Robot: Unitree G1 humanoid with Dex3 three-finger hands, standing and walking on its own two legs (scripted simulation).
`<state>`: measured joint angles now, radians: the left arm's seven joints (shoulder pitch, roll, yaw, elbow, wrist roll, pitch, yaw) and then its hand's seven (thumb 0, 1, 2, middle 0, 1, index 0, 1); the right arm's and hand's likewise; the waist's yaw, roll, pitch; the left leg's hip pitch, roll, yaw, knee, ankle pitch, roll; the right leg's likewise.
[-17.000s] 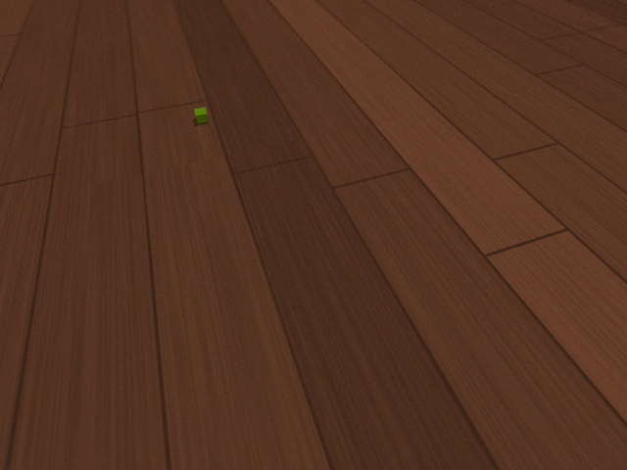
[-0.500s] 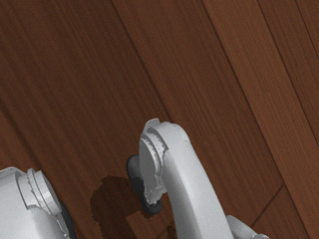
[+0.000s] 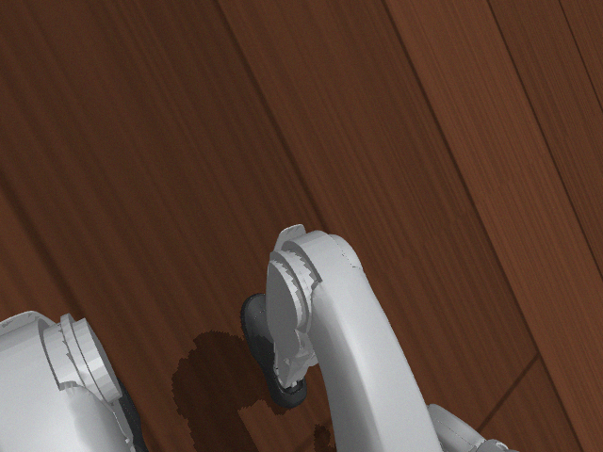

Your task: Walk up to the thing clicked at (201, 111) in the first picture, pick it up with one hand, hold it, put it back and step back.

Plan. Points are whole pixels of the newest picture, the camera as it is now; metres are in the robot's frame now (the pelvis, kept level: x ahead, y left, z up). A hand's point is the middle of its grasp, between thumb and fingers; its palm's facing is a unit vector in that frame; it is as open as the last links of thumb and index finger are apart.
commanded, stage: settle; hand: left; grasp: from above
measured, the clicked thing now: out of the picture +0.45 +0.29 -0.29
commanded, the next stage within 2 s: lift in 0.94 s
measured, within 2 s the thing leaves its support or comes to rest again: leaves its support in 0.32 s
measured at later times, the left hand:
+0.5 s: hand out of the picture +0.44 +0.30 -0.22, palm faces -0.37 -0.17 -0.91, open 10.4 cm
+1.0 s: hand out of the picture +0.43 +0.30 -0.14, palm faces -0.41 -0.15 -0.90, open 10.4 cm
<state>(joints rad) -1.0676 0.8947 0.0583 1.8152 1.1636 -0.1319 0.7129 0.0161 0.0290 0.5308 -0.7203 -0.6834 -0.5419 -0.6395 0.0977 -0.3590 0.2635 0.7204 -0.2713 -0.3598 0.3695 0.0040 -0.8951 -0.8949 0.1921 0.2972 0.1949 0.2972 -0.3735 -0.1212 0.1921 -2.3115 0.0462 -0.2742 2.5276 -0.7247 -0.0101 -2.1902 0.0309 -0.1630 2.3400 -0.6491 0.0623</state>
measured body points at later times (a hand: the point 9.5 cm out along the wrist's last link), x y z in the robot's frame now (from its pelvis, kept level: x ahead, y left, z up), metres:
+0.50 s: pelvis +0.00 +0.00 +0.00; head +0.26 +0.11 +0.36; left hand +0.45 +0.31 -0.17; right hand +0.05 -0.25 -0.07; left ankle +0.06 +0.13 -0.28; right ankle +0.12 -0.12 -0.28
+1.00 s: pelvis +0.00 -0.01 +0.02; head +0.22 +0.06 +0.41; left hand +0.44 +0.31 -0.09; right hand +0.09 -0.27 -0.09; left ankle +0.06 +0.13 -0.28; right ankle +0.12 -0.12 -0.28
